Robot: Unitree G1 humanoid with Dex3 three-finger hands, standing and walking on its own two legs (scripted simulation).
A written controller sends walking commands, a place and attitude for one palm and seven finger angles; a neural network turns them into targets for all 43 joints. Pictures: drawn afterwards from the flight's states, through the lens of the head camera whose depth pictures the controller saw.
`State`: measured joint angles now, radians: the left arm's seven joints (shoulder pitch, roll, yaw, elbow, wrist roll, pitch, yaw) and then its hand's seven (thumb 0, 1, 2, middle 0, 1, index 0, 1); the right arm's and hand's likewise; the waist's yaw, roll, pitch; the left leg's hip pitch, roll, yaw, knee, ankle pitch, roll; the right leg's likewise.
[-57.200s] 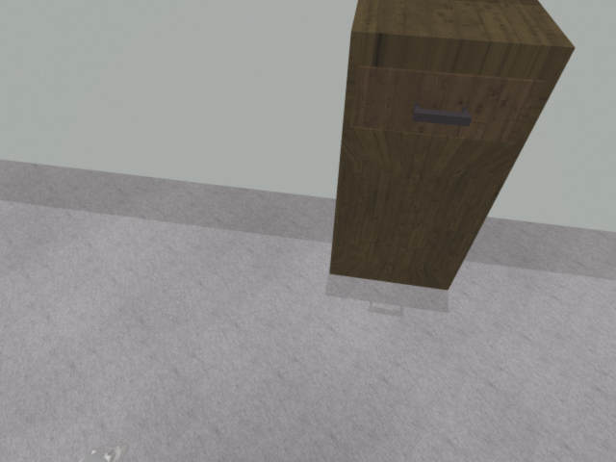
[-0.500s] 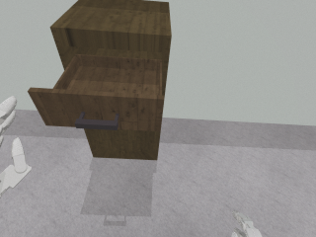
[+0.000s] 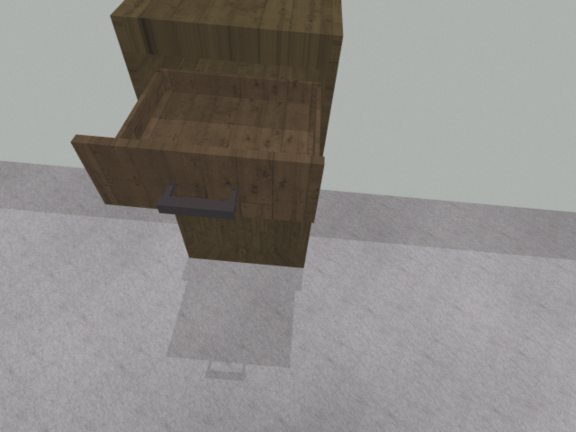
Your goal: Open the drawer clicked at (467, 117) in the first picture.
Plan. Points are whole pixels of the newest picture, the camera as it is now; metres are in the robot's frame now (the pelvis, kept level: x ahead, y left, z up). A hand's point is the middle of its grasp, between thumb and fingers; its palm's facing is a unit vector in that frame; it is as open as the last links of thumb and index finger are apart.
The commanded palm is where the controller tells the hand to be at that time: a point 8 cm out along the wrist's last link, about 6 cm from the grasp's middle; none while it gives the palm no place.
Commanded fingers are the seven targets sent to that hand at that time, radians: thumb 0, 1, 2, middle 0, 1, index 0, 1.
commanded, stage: let the arm hang, fingers relaxed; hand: left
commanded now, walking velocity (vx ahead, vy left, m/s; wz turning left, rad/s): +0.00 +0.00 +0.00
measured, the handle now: (200, 198) +0.48 +0.19 +0.00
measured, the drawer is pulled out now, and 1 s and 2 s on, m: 0.30 0.30 0.30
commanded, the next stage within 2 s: look to check the result in 0.62 s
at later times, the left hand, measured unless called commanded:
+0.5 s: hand out of the picture +0.06 +0.19 -0.17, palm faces -0.01 -0.97 -0.23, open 7.4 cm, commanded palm none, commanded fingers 0.00 0.90 0.90 -0.20 -0.30 -0.20 -0.30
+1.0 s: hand out of the picture +0.05 +0.19 -0.16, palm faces -0.01 -0.96 -0.27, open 7.4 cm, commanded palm none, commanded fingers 0.00 0.90 0.90 -0.20 -0.30 -0.20 -0.30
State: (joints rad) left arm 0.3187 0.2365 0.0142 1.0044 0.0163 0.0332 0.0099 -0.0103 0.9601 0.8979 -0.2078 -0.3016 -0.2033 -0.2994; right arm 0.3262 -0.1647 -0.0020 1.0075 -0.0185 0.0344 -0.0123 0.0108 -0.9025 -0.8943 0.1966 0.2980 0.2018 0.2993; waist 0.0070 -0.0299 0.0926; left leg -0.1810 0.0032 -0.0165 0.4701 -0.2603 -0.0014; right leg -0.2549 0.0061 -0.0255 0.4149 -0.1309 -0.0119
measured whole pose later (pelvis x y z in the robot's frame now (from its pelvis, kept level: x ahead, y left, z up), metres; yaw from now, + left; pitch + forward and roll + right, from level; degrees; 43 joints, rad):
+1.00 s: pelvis +0.01 -0.02 +0.01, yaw -1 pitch -3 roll +0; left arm 0.19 0.24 0.03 1.13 0.01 0.00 0.01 0.00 0.91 0.90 -0.20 -0.30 -0.20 -0.30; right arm 0.25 -0.21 -0.02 1.11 -0.02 0.01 -0.02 0.01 -0.90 -0.89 0.20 0.30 0.20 0.30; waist -0.01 0.01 0.09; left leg -0.09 0.02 -0.01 0.36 -0.23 -0.03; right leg -0.19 0.03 -0.02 0.36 -0.12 -0.04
